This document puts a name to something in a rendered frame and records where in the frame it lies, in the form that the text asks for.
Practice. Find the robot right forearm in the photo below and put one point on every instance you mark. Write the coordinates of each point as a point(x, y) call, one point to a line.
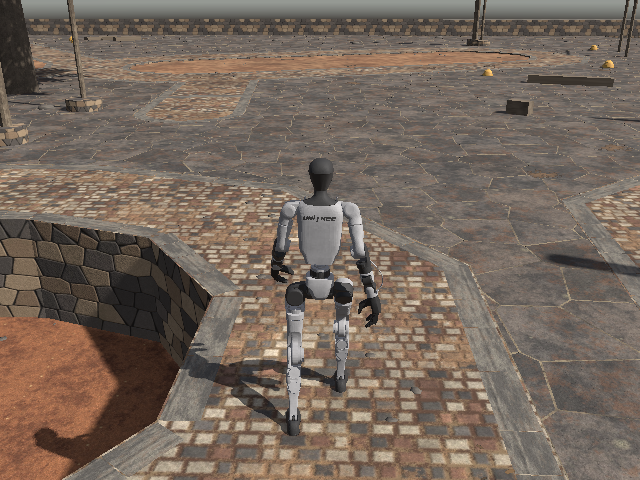
point(366, 274)

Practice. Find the left robot hand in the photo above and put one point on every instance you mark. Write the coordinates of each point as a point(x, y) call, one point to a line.
point(286, 269)

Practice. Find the robot right shin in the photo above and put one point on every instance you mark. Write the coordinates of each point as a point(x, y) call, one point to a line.
point(341, 351)

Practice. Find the right robot hand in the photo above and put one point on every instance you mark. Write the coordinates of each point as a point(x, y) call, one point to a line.
point(376, 309)

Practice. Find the left robot foot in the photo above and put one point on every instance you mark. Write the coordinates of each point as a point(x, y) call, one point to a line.
point(293, 426)

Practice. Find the left robot upper arm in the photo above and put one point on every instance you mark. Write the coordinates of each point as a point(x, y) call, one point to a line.
point(288, 211)

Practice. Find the right robot upper arm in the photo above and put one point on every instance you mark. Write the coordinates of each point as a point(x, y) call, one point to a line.
point(352, 212)

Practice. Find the robot left forearm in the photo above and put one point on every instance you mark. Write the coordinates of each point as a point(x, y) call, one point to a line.
point(277, 258)

